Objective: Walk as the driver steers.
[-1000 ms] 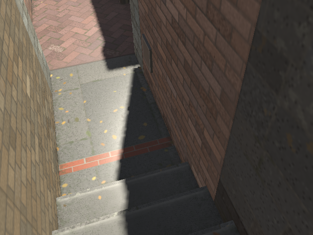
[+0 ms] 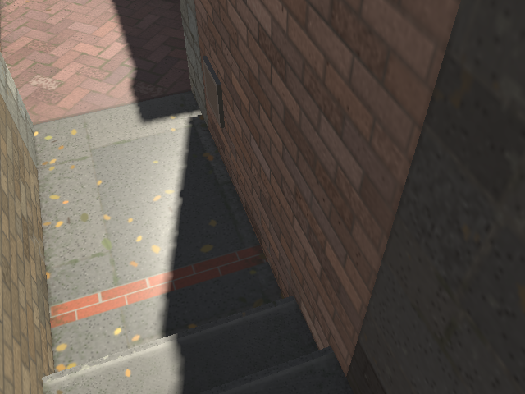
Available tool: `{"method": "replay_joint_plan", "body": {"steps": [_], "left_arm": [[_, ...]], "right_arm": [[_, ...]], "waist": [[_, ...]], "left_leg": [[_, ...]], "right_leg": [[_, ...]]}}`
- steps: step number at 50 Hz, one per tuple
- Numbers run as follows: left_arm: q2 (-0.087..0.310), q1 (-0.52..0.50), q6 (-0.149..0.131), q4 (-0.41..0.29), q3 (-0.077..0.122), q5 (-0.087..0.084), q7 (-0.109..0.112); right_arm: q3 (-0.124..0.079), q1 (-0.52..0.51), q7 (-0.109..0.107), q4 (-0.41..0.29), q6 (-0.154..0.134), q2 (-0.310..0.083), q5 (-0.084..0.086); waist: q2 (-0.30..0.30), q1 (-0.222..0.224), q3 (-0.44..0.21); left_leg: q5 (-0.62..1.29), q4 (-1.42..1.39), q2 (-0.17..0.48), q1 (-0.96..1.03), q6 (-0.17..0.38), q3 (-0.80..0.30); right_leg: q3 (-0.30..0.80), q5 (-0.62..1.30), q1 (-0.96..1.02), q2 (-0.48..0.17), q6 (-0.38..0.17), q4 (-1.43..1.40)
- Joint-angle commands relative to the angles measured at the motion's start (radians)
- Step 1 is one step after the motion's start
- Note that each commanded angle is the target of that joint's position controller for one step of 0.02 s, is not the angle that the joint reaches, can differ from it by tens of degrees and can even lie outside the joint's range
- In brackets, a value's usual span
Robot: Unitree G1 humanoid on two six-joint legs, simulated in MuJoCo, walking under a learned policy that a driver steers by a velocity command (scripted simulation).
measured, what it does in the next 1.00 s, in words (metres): stands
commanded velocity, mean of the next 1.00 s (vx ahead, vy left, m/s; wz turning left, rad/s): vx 0.00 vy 0.00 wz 0.00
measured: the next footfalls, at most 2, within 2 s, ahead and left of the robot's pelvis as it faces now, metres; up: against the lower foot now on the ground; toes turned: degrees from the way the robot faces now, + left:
right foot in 1.76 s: +0.27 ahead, +0.00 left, -0.16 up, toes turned +3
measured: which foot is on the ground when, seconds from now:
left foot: down 0.00-1.00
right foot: down 0.00-1.00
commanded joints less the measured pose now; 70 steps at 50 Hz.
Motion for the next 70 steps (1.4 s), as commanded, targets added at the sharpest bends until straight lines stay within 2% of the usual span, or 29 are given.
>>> {"method": "replay_joint_plan", "body": {"steps": [1, 5, 8, 9, 10, 11, 12, 14, 18, 33, 34, 38, 39, 40, 42, 43, 45, 51, 56, 58, 59, 61, 62, 63, 65, 66, 67, 68, 70], "left_arm": [[0.076, 0.041, -0.008, -0.043, 0.023, 0.002, 0.003], [0.093, 0.061, 0.011, -0.023, 0.037, 0.006, -0.002], [0.087, 0.062, -0.001, -0.021, 0.038, 0.011, -0.007], [0.135, 0.017, -0.012, -0.058, 0.034, 0.081, -0.106], [0.129, -0.009, -0.017, -0.057, 0.038, 0.074, -0.148], [0.142, 0.041, -0.019, -0.041, 0.042, 0.058, -0.162], [0.144, 0.043, -0.024, -0.032, 0.042, 0.05, -0.163], [0.151, 0.033, -0.031, -0.033, 0.04, 0.043, -0.16], [0.131, 0.049, -0.027, -0.038, 0.03, 0.035, -0.158], [0.155, 0.056, 0.002, -0.069, 0.014, 0.045, -0.147], [0.148, 0.052, 0.002, -0.071, 0.012, 0.036, -0.15], [0.155, 0.057, 0.007, -0.072, 0.012, 0.042, -0.147], [0.104, 0.031, 0.01, -0.062, 0.036, 0.003, -0.056], [0.104, 0.062, 0.012, -0.048, 0.027, 0.0, -0.018], [0.109, 0.064, 0.014, -0.032, 0.032, 0.0, 0.003], [0.111, 0.063, 0.014, -0.029, 0.034, 0.0, 0.003], [0.11, 0.066, 0.008, -0.019, 0.035, -0.004, 0.002], [0.105, 0.067, 0.005, 0.013, 0.041, 0.001, -0.005], [0.097, 0.083, 0.004, 0.041, 0.043, 0.0, -0.009], [0.13, 0.101, 0.009, 0.05, 0.062, 0.007, -0.015], [0.148, 0.116, 0.014, 0.051, 0.075, 0.012, -0.021], [0.158, 0.16, 0.016, 0.059, 0.093, 0.024, -0.034], [0.149, 0.179, 0.011, 0.063, 0.096, 0.027, -0.036], [0.142, 0.217, -0.002, 0.072, 0.1, 0.04, -0.032], [0.162, 0.302, -0.028, 0.098, 0.116, 0.043, -0.029], [0.182, 0.329, -0.035, 0.105, 0.125, 0.039, -0.032], [0.198, 0.353, -0.042, 0.106, 0.134, 0.036, -0.032], [0.211, 0.348, -0.048, 0.105, 0.137, 0.038, -0.031], [0.216, 0.271, -0.051, 0.102, 0.141, 0.043, -0.025]], "right_arm": [[-0.023, 0.042, -0.01, -0.006, -0.01, -0.125, 0.013], [-0.019, -0.011, -0.001, -0.001, -0.003, -0.113, 0.005], [-0.017, -0.02, 0.003, 0.016, 0.005, -0.103, 0.006], [-0.052, 0.025, 0.043, -0.001, -0.012, -0.125, 0.128], [-0.057, 0.049, 0.075, 0.032, -0.027, -0.147, 0.129], [-0.065, 0.037, 0.092, 0.034, -0.034, -0.137, 0.111], [-0.07, 0.047, 0.098, 0.043, -0.037, -0.129, 0.09], [-0.073, -0.009, 0.09, 0.032, -0.051, -0.12, 0.081], [-0.074, -0.023, 0.084, 0.048, -0.051, -0.114, 0.086], [-0.082, -0.02, 0.075, 0.101, -0.051, -0.124, 0.078], [-0.08, -0.017, 0.082, 0.098, -0.051, -0.123, 0.072], [-0.083, -0.028, 0.086, 0.102, -0.045, -0.132, 0.074], [-0.056, -0.056, 0.041, 0.102, -0.044, -0.127, -0.037], [-0.058, -0.095, 0.016, 0.088, -0.043, -0.138, -0.034], [-0.048, -0.106, 0.001, 0.082, -0.041, -0.134, -0.01], [-0.043, -0.097, 0.001, 0.087, -0.039, -0.13, -0.001], [-0.03, -0.058, 0.004, 0.115, -0.037, -0.109, 0.0], [-0.011, -0.071, 0.015, 0.144, -0.03, -0.108, -0.001], [-0.004, -0.091, 0.019, 0.153, -0.036, -0.111, 0.002], [-0.014, -0.078, 0.018, 0.153, -0.035, -0.137, 0.0], [-0.022, -0.072, 0.019, 0.147, -0.033, -0.152, -0.004], [-0.034, -0.054, 0.025, 0.133, -0.032, -0.159, -0.014], [-0.035, -0.045, 0.025, 0.126, -0.036, -0.151, -0.015], [-0.037, -0.054, 0.016, 0.117, -0.04, -0.145, -0.019], [-0.034, -0.065, 0.012, 0.105, -0.052, -0.115, -0.027], [-0.034, -0.053, 0.021, 0.104, -0.06, -0.095, -0.024], [-0.038, -0.072, 0.029, 0.096, -0.068, -0.102, -0.02], [-0.041, -0.082, 0.037, 0.084, -0.073, -0.103, -0.014], [-0.046, -0.013, 0.041, 0.101, -0.078, -0.104, -0.016]], "waist": [[0.019, 0.019, -0.025], [-0.031, 0.023, 0.02], [-0.028, 0.011, 0.022], [-0.018, -0.035, 0.114], [-0.034, -0.039, 0.062], [-0.053, -0.028, 0.038], [-0.043, -0.037, 0.028], [-0.035, -0.02, 0.0], [-0.038, -0.01, -0.001], [-0.021, -0.017, -0.01], [-0.032, -0.022, -0.023], [-0.02, -0.019, -0.01], [-0.018, 0.034, -0.083], [0.019, 0.048, -0.066], [0.033, 0.04, -0.047], [0.031, 0.036, -0.034], [0.01, 0.018, -0.032], [-0.011, 0.013, 0.006], [-0.015, 0.022, -0.003], [-0.006, 0.028, -0.011], [0.001, 0.035, 0.0], [0.006, 0.051, 0.063], [-0.003, 0.056, 0.086], [0.009, 0.07, 0.096], [-0.076, 0.099, 0.073], [-0.142, 0.103, 0.037], [-0.145, 0.118, 0.015], [-0.134, 0.117, 0.018], [-0.115, 0.052, 0.042]], "left_leg": [[0.433, -0.148, 0.062, -0.059, 0.041, -0.088], [0.232, -0.191, 0.039, -0.088, 0.049, -0.087], [0.231, -0.193, 0.029, -0.041, 0.044, -0.079], [0.172, -0.182, -0.014, -0.084, 0.017, -0.026], [0.185, -0.173, -0.021, -0.049, 0.005, -0.024], [0.171, -0.163, -0.039, -0.057, -0.001, -0.023], [0.174, -0.182, -0.039, -0.051, -0.003, -0.027], [0.203, -0.215, -0.031, -0.078, 0.001, -0.043], [0.246, -0.26, -0.03, -0.091, 0.006, -0.054], [0.426, -0.279, -0.038, -0.07, 0.023, -0.046], [0.419, -0.298, -0.027, -0.067, 0.025, -0.049], [0.431, -0.3, -0.031, -0.062, 0.025, -0.044], [0.447, -0.267, 0.071, -0.045, 0.06, -0.114], [0.441, -0.233, 0.069, -0.055, 0.078, -0.105], [0.374, -0.221, 0.064, -0.087, 0.082, -0.105], [0.353, -0.22, 0.059, -0.092, 0.076, -0.105], [0.354, -0.228, 0.052, -0.043, 0.056, -0.098], [0.406, -0.249, 0.053, 0.011, 0.044, -0.089], [0.397, -0.274, 0.056, 0.018, 0.041, -0.089], [0.215, -0.258, 0.028, -0.012, 0.069, -0.077], [0.042, -0.24, 0.01, -0.065, 0.09, -0.073], [-0.232, -0.215, -0.004, -0.19, 0.119, -0.077], [-0.258, -0.183, -0.002, -0.234, 0.123, -0.072], [-0.247, -0.131, 0.003, -0.297, 0.122, -0.066], [-0.138, 0.042, -0.004, -0.376, 0.1, -0.006], [-0.059, 0.175, -0.03, -0.362, 0.083, 0.048], [-0.069, 0.265, -0.011, -0.365, 0.066, 0.047], [-0.074, 0.311, 0.007, -0.356, 0.055, 0.026], [-0.03, 0.287, 0.044, -0.321, 0.044, -0.009]], "right_leg": [[0.043, 0.299, 0.126, -0.041, -0.032, -0.109], [0.047, 0.155, 0.109, -0.04, -0.025, -0.17], [0.064, 0.093, 0.061, -0.051, -0.028, -0.233], [0.059, -0.071, -0.022, -0.027, -0.003, -0.287], [0.051, -0.098, -0.008, -0.026, 0.023, -0.297], [0.061, -0.108, 0.02, -0.029, 0.033, -0.311], [0.064, -0.137, 0.032, -0.038, 0.042, -0.313], [0.056, -0.089, 0.082, -0.038, 0.045, -0.284], [0.032, 0.002, 0.132, -0.026, 0.041, -0.256], [-0.006, 0.251, 0.214, -0.01, 0.034, -0.217], [-0.012, 0.244, 0.234, -0.004, 0.047, -0.217], [-0.01, 0.264, 0.24, -0.002, 0.048, -0.225], [-0.045, 0.23, 0.261, -0.018, 0.005, -0.167], [-0.045, 0.241, 0.242, -0.018, 0.004, -0.163], [-0.026, 0.258, 0.229, -0.034, -0.006, -0.165], [-0.017, 0.268, 0.215, -0.042, -0.009, -0.169], [0.028, 0.304, 0.192, -0.078, -0.009, -0.209], [0.023, 0.302, 0.148, -0.07, 0.004, -0.246], [0.024, 0.29, 0.168, -0.071, 0.008, -0.266], [0.001, 0.052, 0.166, -0.035, -0.003, -0.243], [-0.004, -0.117, 0.156, -0.013, -0.016, -0.224], [0.007, -0.341, 0.115, 0.004, -0.045, -0.197], [0.024, -0.372, 0.104, -0.002, -0.062, -0.18], [0.061, -0.404, 0.124, -0.025, -0.092, -0.169], [0.204, -0.448, 0.172, -0.109, -0.162, -0.195], [0.311, -0.434, 0.165, -0.17, -0.203, -0.235], [0.39, -0.456, 0.145, -0.215, -0.241, -0.272], [0.438, -0.447, 0.094, -0.237, -0.258, -0.268], [0.432, -0.413, -0.007, -0.23, -0.243, -0.14]]}}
